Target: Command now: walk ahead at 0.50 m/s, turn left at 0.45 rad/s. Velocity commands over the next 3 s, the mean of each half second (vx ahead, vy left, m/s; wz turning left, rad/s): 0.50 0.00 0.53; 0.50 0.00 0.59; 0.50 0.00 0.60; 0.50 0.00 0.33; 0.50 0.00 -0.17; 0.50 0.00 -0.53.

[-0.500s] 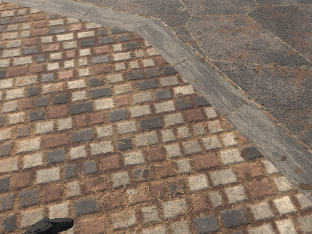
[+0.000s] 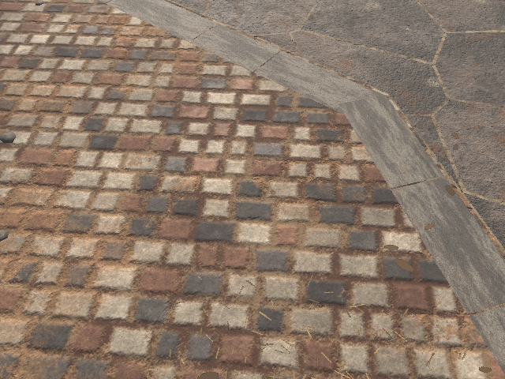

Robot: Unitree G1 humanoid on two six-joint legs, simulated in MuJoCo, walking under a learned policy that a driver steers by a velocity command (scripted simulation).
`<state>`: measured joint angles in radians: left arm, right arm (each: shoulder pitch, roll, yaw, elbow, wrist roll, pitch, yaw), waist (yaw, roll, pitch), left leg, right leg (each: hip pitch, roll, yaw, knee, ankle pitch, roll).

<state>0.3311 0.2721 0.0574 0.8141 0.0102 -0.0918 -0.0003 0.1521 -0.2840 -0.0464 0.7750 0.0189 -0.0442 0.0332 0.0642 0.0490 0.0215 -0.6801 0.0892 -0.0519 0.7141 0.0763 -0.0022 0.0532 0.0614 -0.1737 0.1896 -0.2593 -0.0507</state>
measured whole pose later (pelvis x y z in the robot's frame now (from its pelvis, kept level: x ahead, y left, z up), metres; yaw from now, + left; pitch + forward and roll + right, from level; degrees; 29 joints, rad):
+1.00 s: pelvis +0.55 +0.10 +0.00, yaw +35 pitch +1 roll -2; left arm 0.33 0.29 0.07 0.84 0.00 -0.08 0.00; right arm 0.13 -0.30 -0.07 0.61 0.02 -0.02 0.03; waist 0.09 0.04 0.04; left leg -0.68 0.09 -0.04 0.78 -0.03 0.00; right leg 0.01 0.01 -0.17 0.25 -0.27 -0.01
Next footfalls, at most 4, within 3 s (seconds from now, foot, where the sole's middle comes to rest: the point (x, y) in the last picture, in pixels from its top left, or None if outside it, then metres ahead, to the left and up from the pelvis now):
0.16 left None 0.26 0.12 -0.78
0.62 right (291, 351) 0.57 -0.02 -0.78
1.14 left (160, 309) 0.67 0.35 -0.78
1.62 right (159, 213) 1.01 0.42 -0.78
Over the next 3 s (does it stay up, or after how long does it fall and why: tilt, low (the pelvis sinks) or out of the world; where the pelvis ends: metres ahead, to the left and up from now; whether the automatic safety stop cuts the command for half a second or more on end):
stays up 1.22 0.97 0.00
